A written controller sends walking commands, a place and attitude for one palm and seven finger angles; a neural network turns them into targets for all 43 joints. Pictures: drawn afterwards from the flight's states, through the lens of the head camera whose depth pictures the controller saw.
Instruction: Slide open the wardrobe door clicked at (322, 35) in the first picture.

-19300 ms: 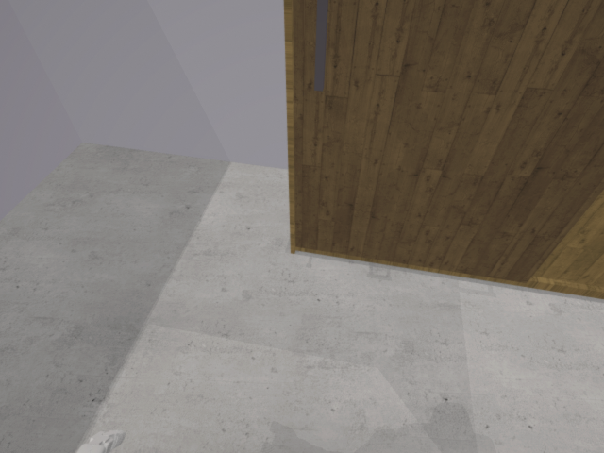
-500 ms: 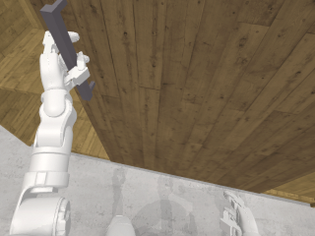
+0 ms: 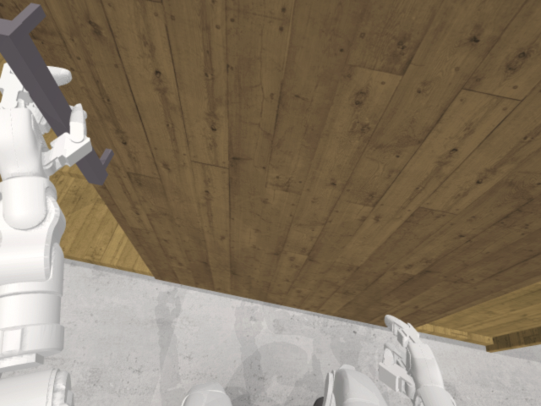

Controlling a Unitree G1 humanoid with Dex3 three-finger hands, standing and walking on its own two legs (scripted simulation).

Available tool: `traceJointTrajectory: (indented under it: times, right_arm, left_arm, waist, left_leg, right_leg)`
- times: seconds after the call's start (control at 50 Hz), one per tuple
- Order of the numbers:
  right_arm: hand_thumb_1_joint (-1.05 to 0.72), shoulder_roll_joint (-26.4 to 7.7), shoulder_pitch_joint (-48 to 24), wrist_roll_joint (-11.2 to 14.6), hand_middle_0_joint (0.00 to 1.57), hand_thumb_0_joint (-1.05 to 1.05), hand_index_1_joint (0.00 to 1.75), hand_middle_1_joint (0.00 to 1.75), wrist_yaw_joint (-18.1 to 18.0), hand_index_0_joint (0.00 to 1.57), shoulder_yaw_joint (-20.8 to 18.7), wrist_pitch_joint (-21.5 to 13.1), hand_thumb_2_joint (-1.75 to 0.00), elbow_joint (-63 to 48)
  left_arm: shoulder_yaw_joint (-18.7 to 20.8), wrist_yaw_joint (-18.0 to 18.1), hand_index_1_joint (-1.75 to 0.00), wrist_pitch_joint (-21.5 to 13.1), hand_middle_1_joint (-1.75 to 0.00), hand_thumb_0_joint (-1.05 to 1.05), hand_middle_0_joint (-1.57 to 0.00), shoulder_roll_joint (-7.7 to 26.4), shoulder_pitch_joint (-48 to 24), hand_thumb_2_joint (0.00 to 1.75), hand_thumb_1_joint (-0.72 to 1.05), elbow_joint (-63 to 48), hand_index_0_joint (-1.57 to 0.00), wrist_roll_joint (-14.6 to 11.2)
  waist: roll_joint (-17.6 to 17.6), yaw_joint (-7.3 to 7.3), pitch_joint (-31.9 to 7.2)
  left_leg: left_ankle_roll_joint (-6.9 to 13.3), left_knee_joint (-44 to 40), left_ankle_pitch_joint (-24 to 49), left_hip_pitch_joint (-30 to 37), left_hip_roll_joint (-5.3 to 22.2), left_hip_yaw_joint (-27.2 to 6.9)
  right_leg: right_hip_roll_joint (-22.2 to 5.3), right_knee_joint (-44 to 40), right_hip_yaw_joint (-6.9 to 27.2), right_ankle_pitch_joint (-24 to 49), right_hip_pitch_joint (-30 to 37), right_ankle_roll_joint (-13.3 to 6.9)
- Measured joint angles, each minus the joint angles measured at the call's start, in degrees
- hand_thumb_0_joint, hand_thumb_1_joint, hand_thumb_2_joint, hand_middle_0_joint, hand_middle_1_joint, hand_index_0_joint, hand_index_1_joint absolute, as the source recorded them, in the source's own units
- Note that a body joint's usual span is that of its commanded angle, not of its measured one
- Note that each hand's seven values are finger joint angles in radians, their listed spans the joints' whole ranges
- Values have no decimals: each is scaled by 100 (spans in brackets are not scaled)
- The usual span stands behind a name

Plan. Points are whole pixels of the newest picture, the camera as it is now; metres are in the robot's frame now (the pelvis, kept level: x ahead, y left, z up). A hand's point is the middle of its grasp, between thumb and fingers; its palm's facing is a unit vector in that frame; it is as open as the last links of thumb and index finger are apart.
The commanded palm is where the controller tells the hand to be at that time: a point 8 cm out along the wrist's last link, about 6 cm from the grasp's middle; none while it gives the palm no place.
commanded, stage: stop walking and hold the door there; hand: left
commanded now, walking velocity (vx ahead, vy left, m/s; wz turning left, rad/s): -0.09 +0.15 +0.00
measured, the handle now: (71, 111) +0.41 +0.35 +0.12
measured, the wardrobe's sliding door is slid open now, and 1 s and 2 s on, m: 0.57 0.57 0.57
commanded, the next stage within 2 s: none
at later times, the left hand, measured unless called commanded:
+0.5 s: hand (79, 136) +0.37 +0.32 +0.13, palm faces +0.58 -0.79 -0.19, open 6.7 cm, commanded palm +0.32 +0.34 +0.10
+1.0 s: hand (77, 137) +0.36 +0.32 +0.13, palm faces +0.50 -0.84 -0.22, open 6.6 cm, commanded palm +0.32 +0.34 +0.10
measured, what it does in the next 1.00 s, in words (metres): steps on the spot: right foot, then left foot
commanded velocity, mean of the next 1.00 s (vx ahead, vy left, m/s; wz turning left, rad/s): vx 0.00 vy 0.06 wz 0.00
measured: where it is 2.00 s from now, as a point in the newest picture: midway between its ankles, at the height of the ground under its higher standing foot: outside the picture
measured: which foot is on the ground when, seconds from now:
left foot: down 0.00-0.14, up 0.16-0.46, down 0.48-1.00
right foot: up 0.00-0.12, down 0.14-0.50, up 0.52-0.70, down 0.72-1.00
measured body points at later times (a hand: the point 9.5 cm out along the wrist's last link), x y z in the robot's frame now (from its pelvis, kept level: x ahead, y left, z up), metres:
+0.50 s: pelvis -0.02 -0.02 -0.03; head -0.01 -0.01 +0.42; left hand +0.33 +0.36 +0.14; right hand +0.07 -0.34 -0.12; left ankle +0.01 +0.10 -0.76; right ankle +0.06 -0.16 -0.75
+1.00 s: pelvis -0.07 +0.01 -0.02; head -0.07 +0.02 +0.43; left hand +0.33 +0.36 +0.15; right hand -0.02 -0.27 -0.13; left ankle +0.01 +0.10 -0.75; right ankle -0.05 -0.13 -0.75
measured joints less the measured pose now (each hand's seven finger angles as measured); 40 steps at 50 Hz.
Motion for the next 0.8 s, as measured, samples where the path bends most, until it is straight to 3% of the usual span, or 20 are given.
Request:
traceJointTrajectory:
  times: [0.08, 0.12, 0.14, 0.18, 0.22, 0.26, 0.3, 0.38, 0.48, 0.58, 0.64, 0.72, 0.74, 0.8]
  right_arm:
    - [-90, -81, 99, 35, 20, 1, 30, 30, -53, 20, 95, -225, -90, -45]
    - [-90, -158, 170, 57, 20, 1, 30, 30, -76, 20, 160, -280, -90, -64]
    - [-90, -196, 219, 64, 20, 1, 30, 30, -95, 20, 194, -279, -90, -81]
    - [-90, -465, 65, 60, 20, 1, 30, 30, -179, 20, 175, -214, -90, 41]
    - [-90, -752, -104, 80, 20, 1, 30, 30, -291, 20, 37, -139, -90, 231]
    - [-90, -954, -119, 135, 20, 1, 30, 30, -352, 20, -87, -91, -90, 418]
    - [-90, -1068, -33, 150, 20, 1, 30, 30, -396, 20, -135, -53, -90, 589]
    - [-91, -1143, 343, 151, 20, 1, 30, 30, -447, 19, -173, 4, -90, 764]
    - [-91, -1213, 839, 92, 20, 1, 30, 30, -480, 19, -228, -7, -90, 850]
    - [-91, -825, 1083, 73, 19, 1, 30, 30, -498, 19, -160, 68, -90, 797]
    - [-90, -607, 1229, 75, 20, 1, 30, 30, -465, 19, -21, 11, -90, 746]
    - [-90, -380, 1224, 53, 20, 1, 30, 30, -424, 20, 186, -25, -90, 727]
    - [-90, -366, 1152, 39, 20, 1, 30, 30, -417, 20, 221, -17, -90, 737]
    - [-90, -401, 967, 26, 20, 1, 30, 30, -433, 20, 242, 5, -90, 742]
  left_arm:
    - [297, 10, -132, 91, -137, -7, -40, 218, 66, 81, 65, 710, -21, -145]
    - [521, 24, -132, 127, -134, -8, -39, 354, 43, 82, 65, 1148, -21, -203]
    - [630, 25, -133, 134, -132, -9, -39, 483, 25, 82, 64, 1378, -20, -166]
    - [965, 106, -134, 39, -131, -11, -40, 530, 104, 81, 63, 1776, -19, -58]
    - [1228, 162, -134, -12, -129, -11, -39, 463, 140, 81, 63, 2109, -19, -102]
    - [1363, 210, -134, 15, -127, -10, -38, 410, 87, 80, 64, 2318, -20, -130]
    - [1448, 207, -134, -82, -127, -10, -38, 419, 28, 80, 64, 2534, -21, -53]
    - [1386, 170, -134, -194, -129, -10, -38, 529, -60, 80, 62, 2730, -24, 74]
    - [1059, 176, -132, -282, -133, -9, -39, 477, -187, 81, 62, 2572, -24, 122]
    - [772, 289, -130, -262, -134, -8, -36, 510, -182, 79, 65, 2585, -21, 151]
    - [654, 280, -131, -137, -132, -8, -34, 532, -265, 78, 66, 2683, -21, 134]
    - [608, 257, -132, -88, -131, -8, -34, 695, -444, 77, 68, 2889, -20, 97]
    - [649, 267, -132, -99, -131, -8, -33, 727, -475, 77, 68, 2951, -19, 88]
    - [778, 266, -133, -108, -128, -7, -32, 756, -627, 77, 69, 3234, -17, 109]
  waist:
    - [84, -59, -205]
    - [14, -147, -348]
    - [-115, -219, -457]
    - [54, -359, -542]
    - [280, -512, -496]
    - [264, -599, -469]
    - [145, -696, -504]
    - [-169, -799, -683]
    - [-274, -854, -937]
    - [-395, -803, -1021]
    - [-311, -804, -1084]
    - [-406, -719, -1125]
    - [-374, -714, -1088]
    - [-167, -828, -944]
  left_leg:
    - [-170, -13, -29, 141, -15, 131]
    - [-253, 306, -211, 57, -112, 169]
    - [-245, 619, -377, -74, -227, 183]
    - [-69, 1690, -1223, -544, -470, -277]
    - [10, 2704, -1695, -980, -902, -694]
    - [22, 3393, -1752, -1279, -1314, -777]
    - [27, 3582, -1589, -1419, -1517, -725]
    - [118, 2710, -1346, -1204, -1583, -622]
    - [232, 637, -380, -385, -1375, -632]
    - [340, 469, -127, -315, -1269, -462]
    - [358, 282, 46, -348, -1194, -471]
    - [353, 351, 94, -543, -1241, -278]
    - [352, 414, 83, -601, -1218, -230]
    - [371, 420, 169, -678, -1158, -224]
  right_leg:
    - [70, -1204, -228, 267, 473, -36]
    - [75, -2119, -316, 924, 872, -59]
    - [-9, -2508, -295, 1358, 1072, -149]
    - [-21, -2285, -250, 671, 960, -464]
    - [-46, -2126, -177, 538, 843, -497]
    - [-173, -2172, -81, 671, 823, -427]
    - [-275, -2280, -41, 749, 850, -421]
    - [-376, -2480, -2, 904, 885, -397]
    - [-280, -2408, -82, 973, 792, -297]
    - [-31, -1550, 148, -255, 664, -306]
    - [67, -1629, 84, -159, 906, -255]
    - [10, -2684, 75, 336, 1521, -242]
    - [29, -2853, 102, 616, 1550, -319]
    - [85, -2882, 107, 727, 1481, -329]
